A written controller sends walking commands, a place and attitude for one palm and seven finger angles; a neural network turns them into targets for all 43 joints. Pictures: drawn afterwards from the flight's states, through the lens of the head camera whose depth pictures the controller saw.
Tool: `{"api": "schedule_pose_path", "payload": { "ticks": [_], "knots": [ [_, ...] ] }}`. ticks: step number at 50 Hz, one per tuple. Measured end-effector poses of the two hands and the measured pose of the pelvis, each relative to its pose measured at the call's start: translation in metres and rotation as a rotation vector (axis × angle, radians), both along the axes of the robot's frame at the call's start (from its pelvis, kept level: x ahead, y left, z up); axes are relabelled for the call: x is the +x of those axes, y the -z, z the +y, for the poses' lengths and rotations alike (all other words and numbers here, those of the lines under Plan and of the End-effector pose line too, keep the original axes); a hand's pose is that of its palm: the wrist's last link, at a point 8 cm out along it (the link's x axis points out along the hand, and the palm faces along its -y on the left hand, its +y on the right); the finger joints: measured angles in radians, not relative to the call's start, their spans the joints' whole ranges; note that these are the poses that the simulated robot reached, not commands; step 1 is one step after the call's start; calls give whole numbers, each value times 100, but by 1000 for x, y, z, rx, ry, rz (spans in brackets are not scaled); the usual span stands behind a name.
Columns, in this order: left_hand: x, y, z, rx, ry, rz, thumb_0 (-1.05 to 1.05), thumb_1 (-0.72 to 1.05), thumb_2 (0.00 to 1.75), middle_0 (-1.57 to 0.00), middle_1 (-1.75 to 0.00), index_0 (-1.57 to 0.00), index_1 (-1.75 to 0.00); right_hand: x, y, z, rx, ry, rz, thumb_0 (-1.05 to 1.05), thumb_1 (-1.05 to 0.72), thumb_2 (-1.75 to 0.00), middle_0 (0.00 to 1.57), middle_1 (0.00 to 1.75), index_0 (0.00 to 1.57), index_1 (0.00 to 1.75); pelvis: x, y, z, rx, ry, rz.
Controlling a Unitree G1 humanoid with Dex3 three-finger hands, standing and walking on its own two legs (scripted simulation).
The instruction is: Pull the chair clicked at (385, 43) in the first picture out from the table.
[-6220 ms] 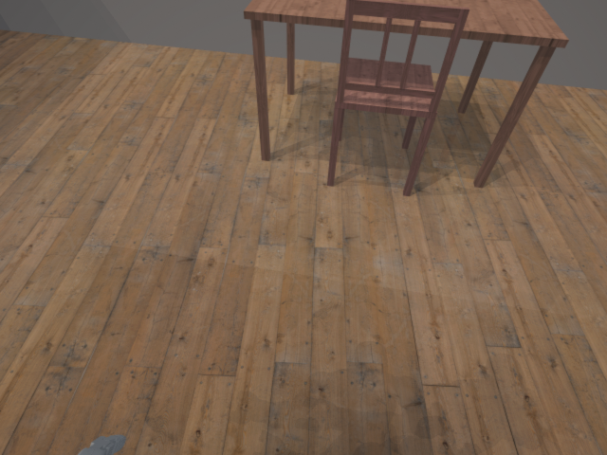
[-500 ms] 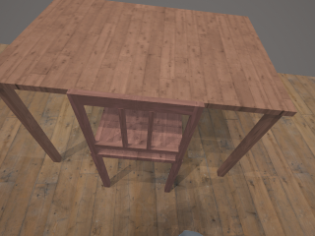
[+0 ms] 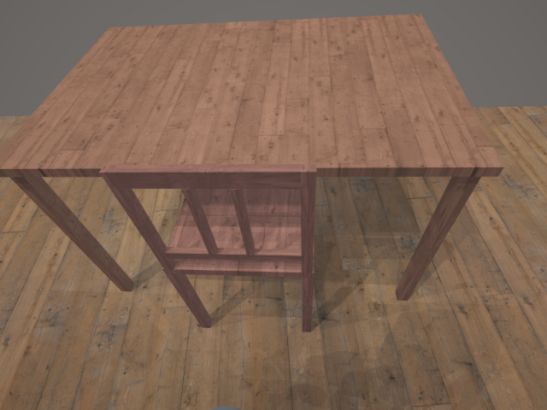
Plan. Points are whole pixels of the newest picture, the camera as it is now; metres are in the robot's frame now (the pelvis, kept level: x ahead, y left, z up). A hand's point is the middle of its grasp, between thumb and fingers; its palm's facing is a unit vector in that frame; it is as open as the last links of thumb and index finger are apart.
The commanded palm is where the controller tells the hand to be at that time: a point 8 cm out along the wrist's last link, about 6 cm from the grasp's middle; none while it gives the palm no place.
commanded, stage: come to a stop and stand still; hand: left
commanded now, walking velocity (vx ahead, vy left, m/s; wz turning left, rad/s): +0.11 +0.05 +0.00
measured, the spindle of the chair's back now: (201, 222) +0.50 +0.21 -0.11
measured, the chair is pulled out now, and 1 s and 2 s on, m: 0.00 0.00 0.00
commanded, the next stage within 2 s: look again from close up in 0.42 s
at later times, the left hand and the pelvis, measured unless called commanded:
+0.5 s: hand out of the picture +0.00 +0.21 -0.18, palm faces +0.02 -0.98 -0.18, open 7.4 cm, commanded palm none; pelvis -0.01 +0.04 +0.00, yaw +0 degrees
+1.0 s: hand out of the picture +0.02 +0.20 -0.17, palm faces +0.02 -0.97 -0.24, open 7.3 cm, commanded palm none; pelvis +0.00 +0.02 -0.01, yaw -1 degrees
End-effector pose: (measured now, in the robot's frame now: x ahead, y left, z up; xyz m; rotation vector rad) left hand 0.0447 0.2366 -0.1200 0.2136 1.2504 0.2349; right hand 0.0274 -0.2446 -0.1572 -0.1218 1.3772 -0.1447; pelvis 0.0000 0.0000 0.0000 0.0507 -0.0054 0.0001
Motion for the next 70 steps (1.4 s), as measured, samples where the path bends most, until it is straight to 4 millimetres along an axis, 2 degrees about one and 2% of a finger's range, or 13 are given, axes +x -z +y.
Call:
{"api": "schedule_pose_path", "payload": {
  "ticks": [4, 8, 10, 14, 21, 28, 32, 39, 42, 48, 61, 70],
  "knots": [
    [-26, 5, 13, -14, -25, 32, 0, 90, 90, -20, -30, -20, -30, 2, -6, 6, -25, -27, -22, 0, -91, -90, 20, 30, 20, 30, -9, 0, 10, -6, 1, 2],
    [-54, 20, 31, -44, -45, 87, 0, 90, 90, -20, -30, -20, -30, 4, -12, 22, -58, -41, -76, 0, -91, -90, 20, 30, 20, 30, -16, 5, 27, -31, 8, -1],
    [-65, 31, 41, -64, -52, 116, 1, 90, 90, -20, -30, -20, -30, 0, -12, 33, -75, -39, -99, 0, -91, -90, 20, 30, 20, 30, -18, 10, 37, -48, 7, -6],
    [-75, 35, 48, -94, -47, 158, 1, 90, 90, -20, -30, -20, -30, -16, -22, 59, -63, -32, -81, 0, -91, -90, 20, 30, 20, 30, -15, 4, 45, -51, 3, -10],
    [-66, 35, 38, -131, -30, 171, 1, 91, 90, -20, -30, -19, -30, -44, -20, 78, -42, -1, 8, 1, -92, -90, 20, 30, 20, 30, -9, 1, 46, -41, 1, 5],
    [-41, 34, 21, -75, 21, 145, 1, 92, 90, -20, -30, -20, -30, -67, 3, 68, 10, 56, 88, 0, -91, -90, 20, 30, 21, 30, -8, 11, 31, -35, 21, 14],
    [-33, 29, 15, -54, 55, 120, 1, 92, 90, -20, -30, -20, -30, -60, 12, 60, 26, 62, 60, 0, -91, -90, 20, 30, 20, 30, -6, 14, 29, -69, 14, 11],
    [-19, 26, 14, -43, 36, 57, 1, 93, 90, -20, -30, -20, -30, -39, 12, 61, 38, 34, -19, 0, -91, -90, 20, 30, 20, 30, 2, 13, 24, -52, 7, -12],
    [-17, 23, 14, -41, 33, 37, 1, 93, 90, -20, -30, -20, -30, -36, 13, 60, 37, 22, -20, 1, -92, -90, 20, 30, 20, 30, 2, 12, 24, -47, 7, -17],
    [-22, 20, 14, -43, 29, 48, 1, 93, 90, -20, -30, -20, -30, -37, 10, 59, 40, 12, -15, 1, -92, -90, 20, 30, 20, 30, 1, 10, 23, -40, 9, -17],
    [-51, 26, 7, -83, 5, 126, 1, 91, 90, -20, -30, -20, -30, -53, 4, 59, 27, 3, 54, 0, -91, -90, 20, 30, 20, 30, -1, 7, 24, -39, 6, -10],
    [-59, 30, 7, -105, -4, 147, 1, 91, 90, -20, -30, -20, -30, -52, 1, 64, 18, -3, 59, 0, -91, -90, 20, 30, 20, 30, -1, 7, 28, -41, 4, -8]
  ]
}}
